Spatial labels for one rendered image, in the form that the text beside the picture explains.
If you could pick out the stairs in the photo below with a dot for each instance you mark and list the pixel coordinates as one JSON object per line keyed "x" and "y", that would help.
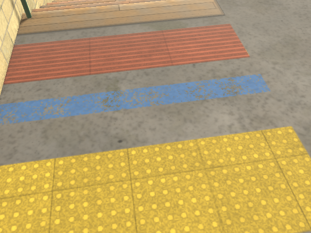
{"x": 56, "y": 5}

